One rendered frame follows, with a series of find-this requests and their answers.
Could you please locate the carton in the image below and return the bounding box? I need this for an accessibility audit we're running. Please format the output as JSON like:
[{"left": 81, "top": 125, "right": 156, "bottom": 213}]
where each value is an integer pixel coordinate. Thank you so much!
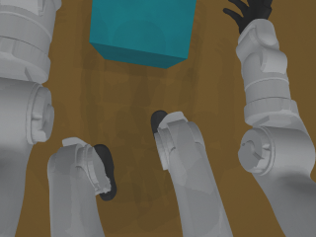
[{"left": 89, "top": 0, "right": 197, "bottom": 69}]

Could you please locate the right robot hand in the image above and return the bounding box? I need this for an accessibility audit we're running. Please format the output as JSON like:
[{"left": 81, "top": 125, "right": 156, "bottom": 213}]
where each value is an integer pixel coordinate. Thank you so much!
[{"left": 222, "top": 0, "right": 273, "bottom": 35}]

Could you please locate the left robot foot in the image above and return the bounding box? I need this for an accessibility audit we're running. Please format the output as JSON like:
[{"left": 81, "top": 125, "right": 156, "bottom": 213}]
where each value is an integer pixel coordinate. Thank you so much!
[{"left": 94, "top": 144, "right": 118, "bottom": 201}]

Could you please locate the right robot forearm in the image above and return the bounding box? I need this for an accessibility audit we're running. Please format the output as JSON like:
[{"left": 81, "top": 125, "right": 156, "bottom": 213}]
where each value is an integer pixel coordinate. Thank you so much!
[{"left": 235, "top": 19, "right": 316, "bottom": 161}]

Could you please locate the left robot forearm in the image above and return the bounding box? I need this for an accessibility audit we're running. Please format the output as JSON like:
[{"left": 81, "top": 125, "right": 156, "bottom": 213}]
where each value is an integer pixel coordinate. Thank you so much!
[{"left": 0, "top": 0, "right": 62, "bottom": 84}]

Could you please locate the left robot upper arm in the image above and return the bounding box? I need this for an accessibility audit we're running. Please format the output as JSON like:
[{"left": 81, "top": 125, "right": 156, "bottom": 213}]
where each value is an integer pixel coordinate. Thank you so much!
[{"left": 0, "top": 77, "right": 54, "bottom": 237}]

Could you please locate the robot left shin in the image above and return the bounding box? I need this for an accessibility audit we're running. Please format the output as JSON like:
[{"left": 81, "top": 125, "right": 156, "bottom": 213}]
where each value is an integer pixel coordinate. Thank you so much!
[{"left": 47, "top": 136, "right": 112, "bottom": 196}]

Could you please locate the right robot upper arm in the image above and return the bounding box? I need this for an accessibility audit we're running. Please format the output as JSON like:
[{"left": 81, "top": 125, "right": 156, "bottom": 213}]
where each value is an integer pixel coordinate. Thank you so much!
[{"left": 238, "top": 125, "right": 316, "bottom": 237}]

